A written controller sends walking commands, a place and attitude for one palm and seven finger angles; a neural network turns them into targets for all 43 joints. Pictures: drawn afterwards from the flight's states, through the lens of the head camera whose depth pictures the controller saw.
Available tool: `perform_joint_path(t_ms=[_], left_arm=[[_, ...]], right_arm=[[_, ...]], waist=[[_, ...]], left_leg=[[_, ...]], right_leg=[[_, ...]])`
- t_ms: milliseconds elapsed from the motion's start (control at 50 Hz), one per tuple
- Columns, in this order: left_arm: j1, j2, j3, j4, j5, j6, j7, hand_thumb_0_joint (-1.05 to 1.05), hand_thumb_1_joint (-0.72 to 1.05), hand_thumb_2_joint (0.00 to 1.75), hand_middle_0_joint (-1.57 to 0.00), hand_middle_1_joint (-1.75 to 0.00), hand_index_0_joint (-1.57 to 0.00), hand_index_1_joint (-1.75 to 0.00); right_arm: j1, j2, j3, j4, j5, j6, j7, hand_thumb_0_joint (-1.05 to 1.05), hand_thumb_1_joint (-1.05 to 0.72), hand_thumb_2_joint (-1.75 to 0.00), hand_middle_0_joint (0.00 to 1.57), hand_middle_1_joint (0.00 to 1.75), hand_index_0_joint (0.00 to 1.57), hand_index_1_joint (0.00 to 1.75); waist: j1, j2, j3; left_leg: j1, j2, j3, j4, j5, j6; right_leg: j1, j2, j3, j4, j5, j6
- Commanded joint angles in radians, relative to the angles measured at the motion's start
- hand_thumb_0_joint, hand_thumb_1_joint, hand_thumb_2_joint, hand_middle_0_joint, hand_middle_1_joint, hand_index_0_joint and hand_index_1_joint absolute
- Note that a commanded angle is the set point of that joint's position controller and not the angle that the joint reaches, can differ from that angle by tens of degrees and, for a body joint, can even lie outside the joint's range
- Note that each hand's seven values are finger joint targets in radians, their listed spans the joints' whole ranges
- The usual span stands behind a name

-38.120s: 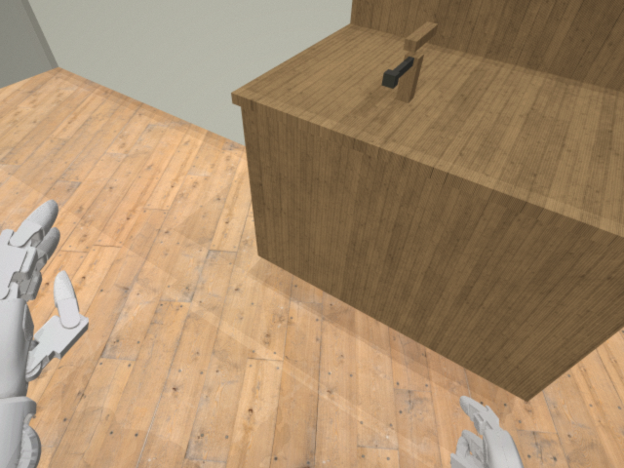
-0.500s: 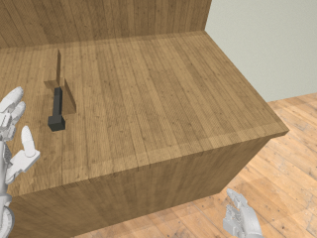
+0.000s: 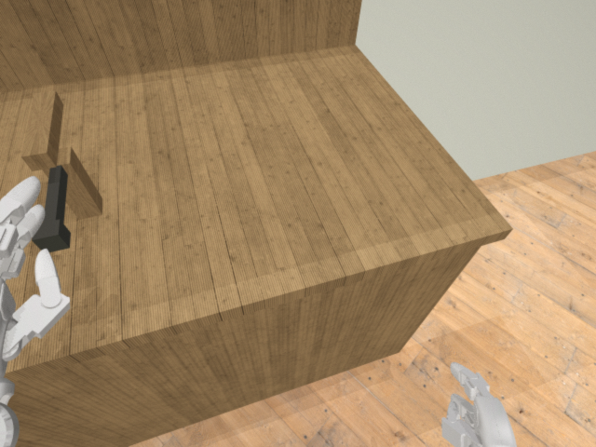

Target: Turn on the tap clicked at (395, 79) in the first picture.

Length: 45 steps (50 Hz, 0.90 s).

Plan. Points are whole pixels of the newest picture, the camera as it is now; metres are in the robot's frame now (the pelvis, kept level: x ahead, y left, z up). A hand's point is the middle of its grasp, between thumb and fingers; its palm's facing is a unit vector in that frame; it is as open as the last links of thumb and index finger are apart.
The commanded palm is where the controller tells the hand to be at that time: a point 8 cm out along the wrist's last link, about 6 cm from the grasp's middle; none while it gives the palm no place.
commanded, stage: come to a stop and stand still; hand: left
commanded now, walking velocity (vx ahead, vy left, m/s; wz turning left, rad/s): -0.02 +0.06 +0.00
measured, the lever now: (52, 236) +0.32 +0.32 +0.11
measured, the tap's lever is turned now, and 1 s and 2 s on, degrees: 0 0 0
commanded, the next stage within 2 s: look again from close up in 0.88 s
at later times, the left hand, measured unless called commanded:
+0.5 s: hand out of the picture +0.22 +0.30 +0.16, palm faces +0.38 -0.85 -0.36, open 7.4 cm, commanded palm +0.17 +0.34 +0.18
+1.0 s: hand out of the picture +0.22 +0.32 +0.17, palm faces +0.37 -0.83 -0.42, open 7.4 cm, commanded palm +0.15 +0.36 +0.18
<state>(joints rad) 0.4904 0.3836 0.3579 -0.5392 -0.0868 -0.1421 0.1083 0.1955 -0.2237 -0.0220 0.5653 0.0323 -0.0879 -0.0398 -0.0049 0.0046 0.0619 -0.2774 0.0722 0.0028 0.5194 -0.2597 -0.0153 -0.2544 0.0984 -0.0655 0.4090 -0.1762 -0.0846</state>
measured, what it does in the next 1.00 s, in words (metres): shifts its weight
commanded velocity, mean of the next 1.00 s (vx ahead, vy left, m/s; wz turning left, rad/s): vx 0.00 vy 0.00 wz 0.00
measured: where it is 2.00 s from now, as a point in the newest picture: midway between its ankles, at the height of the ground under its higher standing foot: outside the picture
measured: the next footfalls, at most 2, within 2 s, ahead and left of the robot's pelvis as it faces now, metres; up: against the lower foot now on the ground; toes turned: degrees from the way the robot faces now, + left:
none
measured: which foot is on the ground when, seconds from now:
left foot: down 0.00-1.00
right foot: down 0.00-1.00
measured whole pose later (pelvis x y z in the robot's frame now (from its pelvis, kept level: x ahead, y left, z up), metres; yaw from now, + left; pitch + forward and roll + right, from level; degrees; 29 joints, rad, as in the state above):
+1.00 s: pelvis +0.01 +0.07 +0.00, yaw +2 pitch -1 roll -2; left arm 0.42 0.41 0.33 -0.50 -0.04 -0.16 0.11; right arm 0.24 -0.20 0.04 0.54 0.04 -0.07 -0.06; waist 0.02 -0.01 0.07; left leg -0.21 -0.04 0.01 0.45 -0.23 0.06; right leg -0.19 -0.01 -0.04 0.38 -0.19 0.03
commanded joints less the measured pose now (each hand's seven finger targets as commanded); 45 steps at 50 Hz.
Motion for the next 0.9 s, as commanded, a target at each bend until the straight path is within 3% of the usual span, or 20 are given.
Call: perform_joint_path(t_ms=[0,40,60,80,140,160,180,220,260,340,460,580,660,680,760,860,880], left_arm=[[-0.002,0.164,0.13,-0.173,0.002,-0.06,0.046,0.0,0.9,0.9,-0.2,-0.3,-0.2,-0.3],[-0.013,0.166,0.13,-0.159,0.007,-0.058,0.047,0.0,0.9,0.9,-0.2,-0.3,-0.2,-0.3],[-0.01,0.174,0.133,-0.154,0.01,-0.052,0.05,0.0,0.9,0.9,-0.2,-0.3,-0.2,-0.3],[-0.03,0.149,0.106,-0.163,0.011,-0.056,0.047,0.0,0.9,0.9,-0.2,-0.3,-0.2,-0.3],[-0.052,0.152,0.104,-0.146,0.016,-0.052,0.046,0.0,0.9,0.9,-0.2,-0.3,-0.2,-0.3],[-0.057,0.161,0.104,-0.168,0.018,-0.05,0.047,0.0,0.9,0.9,-0.2,-0.3,-0.2,-0.3],[-0.078,0.141,0.082,-0.176,0.02,-0.054,0.044,0.0,0.9,0.9,-0.2,-0.3,-0.2,-0.3],[-0.084,0.145,0.085,-0.169,0.021,-0.053,0.044,0.0,0.9,0.9,-0.2,-0.3,-0.2,-0.3],[-0.075,0.16,0.098,-0.18,0.023,-0.053,0.042,0.0,0.9,0.9,-0.2,-0.3,-0.2,-0.3],[-0.085,0.146,0.091,-0.165,0.027,-0.057,0.038,0.0,0.9,0.9,-0.2,-0.3,-0.2,-0.3],[-0.091,0.145,0.086,-0.187,0.029,-0.063,0.028,0.0,0.9,0.9,-0.2,-0.3,-0.2,-0.3],[-0.119,0.129,0.068,-0.173,0.034,-0.072,0.024,0.0,0.9,0.9,-0.2,-0.3,-0.2,-0.3],[-0.118,0.149,0.089,-0.193,0.038,-0.076,0.025,0.0,0.9,0.9,-0.2,-0.3,-0.2,-0.3],[-0.108,0.129,0.075,-0.166,0.035,-0.078,0.023,0.0,0.9,0.9,-0.2,-0.3,-0.2,-0.3],[-0.103,0.153,0.095,-0.216,0.038,-0.089,0.024,0.0,0.9,0.9,-0.2,-0.3,-0.2,-0.3],[-0.07,0.148,0.102,-0.181,0.036,-0.09,0.024,0.0,0.9,0.9,-0.2,-0.3,-0.2,-0.3],[-0.067,0.121,0.08,-0.155,0.033,-0.091,0.021,0.0,0.9,0.9,-0.2,-0.3,-0.2,-0.3]], right_arm=[[-0.094,-0.099,-0.02,-0.152,-0.002,-0.05,-0.011,0.0,-0.9,-0.9,0.2,0.3,0.2,0.3],[-0.091,-0.102,-0.021,-0.147,-0.004,-0.048,-0.012,0.0,-0.9,-0.9,0.2,0.3,0.2,0.3],[-0.111,-0.101,-0.018,-0.139,-0.001,-0.046,-0.016,0.0,-0.9,-0.9,0.2,0.3,0.2,0.3],[-0.096,-0.104,-0.016,-0.138,-0.007,-0.043,-0.014,0.0,-0.9,-0.9,0.2,0.3,0.2,0.3],[-0.095,-0.103,-0.019,-0.142,-0.004,-0.044,-0.014,0.0,-0.9,-0.9,0.2,0.3,0.2,0.3],[-0.115,-0.101,-0.017,-0.137,-0.002,-0.045,-0.014,0.0,-0.9,-0.9,0.2,0.3,0.2,0.3],[-0.102,-0.105,-0.014,-0.138,-0.009,-0.044,-0.014,0.0,-0.9,-0.9,0.2,0.3,0.2,0.3],[-0.098,-0.102,-0.016,-0.143,-0.007,-0.047,-0.013,0.0,-0.9,-0.9,0.2,0.3,0.2,0.3],[-0.112,-0.096,-0.011,-0.141,-0.005,-0.047,-0.012,0.0,-0.9,-0.9,0.2,0.3,0.2,0.3],[-0.091,-0.096,-0.011,-0.151,-0.01,-0.041,-0.009,0.0,-0.9,-0.9,0.2,0.3,0.2,0.3],[-0.097,-0.088,-0.002,-0.157,-0.006,-0.037,-0.005,0.0,-0.9,-0.9,0.2,0.3,0.2,0.3],[-0.086,-0.092,-0.001,-0.159,-0.013,-0.036,-0.006,0.0,-0.9,-0.9,0.2,0.3,0.2,0.3],[-0.086,-0.09,-0.006,-0.16,-0.007,-0.043,-0.005,0.0,-0.9,-0.9,0.2,0.3,0.2,0.3],[-0.08,-0.094,-0.003,-0.158,-0.014,-0.039,-0.005,0.0,-0.9,-0.9,0.2,0.3,0.2,0.3],[-0.085,-0.093,-0.011,-0.16,-0.006,-0.048,-0.002,0.0,-0.9,-0.9,0.2,0.3,0.2,0.3],[-0.08,-0.093,-0.013,-0.155,-0.004,-0.048,-0.001,0.0,-0.9,-0.9,0.2,0.3,0.2,0.3],[-0.075,-0.098,-0.011,-0.151,-0.01,-0.044,-0.001,0.0,-0.9,-0.9,0.2,0.3,0.2,0.3]], waist=[[0.018,-0.016,-0.176],[0.018,-0.035,-0.164],[0.017,-0.013,-0.153],[0.015,-0.012,-0.169],[0.02,-0.017,-0.161],[0.02,0.013,-0.169],[0.017,0.017,-0.171],[0.021,0.01,-0.172],[0.021,0.039,-0.175],[0.02,0.029,-0.166],[0.016,0.071,-0.166],[0.016,0.082,-0.145],[0.016,0.085,-0.155],[0.017,0.079,-0.148],[0.016,0.109,-0.166],[0.015,0.08,-0.153],[0.015,0.07,-0.144]], left_leg=[[0.057,-0.012,-0.031,-0.014,0.058,0.043],[0.064,-0.003,-0.035,-0.029,0.076,0.045],[0.079,0.005,-0.037,-0.045,0.103,0.047],[0.08,0.007,-0.039,-0.058,0.119,0.048],[0.084,0.013,-0.043,-0.078,0.132,0.048],[0.107,0.02,-0.045,-0.086,0.166,0.049],[0.103,0.022,-0.053,-0.104,0.177,0.049],[0.096,0.029,-0.065,-0.119,0.185,0.047],[0.112,0.034,-0.069,-0.13,0.206,0.047],[0.084,0.04,-0.084,-0.155,0.208,0.042],[0.085,0.044,-0.095,-0.182,0.248,0.03],[0.053,0.049,-0.108,-0.219,0.192,0.018],[0.055,0.047,-0.113,-0.217,0.205,0.003],[0.049,0.047,-0.116,-0.226,0.205,0.003],[0.065,0.045,-0.118,-0.209,0.239,-0.01],[0.054,0.047,-0.116,-0.205,0.222,-0.01],[0.044,0.045,-0.115,-0.216,0.18,-0.005]], right_leg=[[0.093,-0.235,0.228,-0.164,0.037,0.107],[0.095,-0.228,0.213,-0.159,0.049,0.11],[0.092,-0.224,0.204,-0.149,0.093,0.107],[0.116,-0.218,0.18,-0.13,0.104,0.103],[0.131,-0.207,0.178,-0.119,0.128,0.101],[0.132,-0.206,0.17,-0.103,0.175,0.09],[0.148,-0.2,0.15,-0.089,0.179,0.083],[0.167,-0.195,0.152,-0.079,0.183,0.075],[0.165,-0.192,0.146,-0.071,0.2,0.066],[0.19,-0.186,0.132,-0.066,0.194,0.059],[0.201,-0.171,0.101,-0.049,0.202,0.058],[0.202,-0.16,0.076,-0.045,0.148,0.062],[0.215,-0.16,0.074,-0.037,0.153,0.061],[0.211,-0.155,0.064,-0.037,0.142,0.063],[0.217,-0.159,0.062,-0.026,0.149,0.058],[0.208,-0.162,0.062,-0.033,0.136,0.059],[0.2,-0.159,0.059,-0.038,0.12,0.06]])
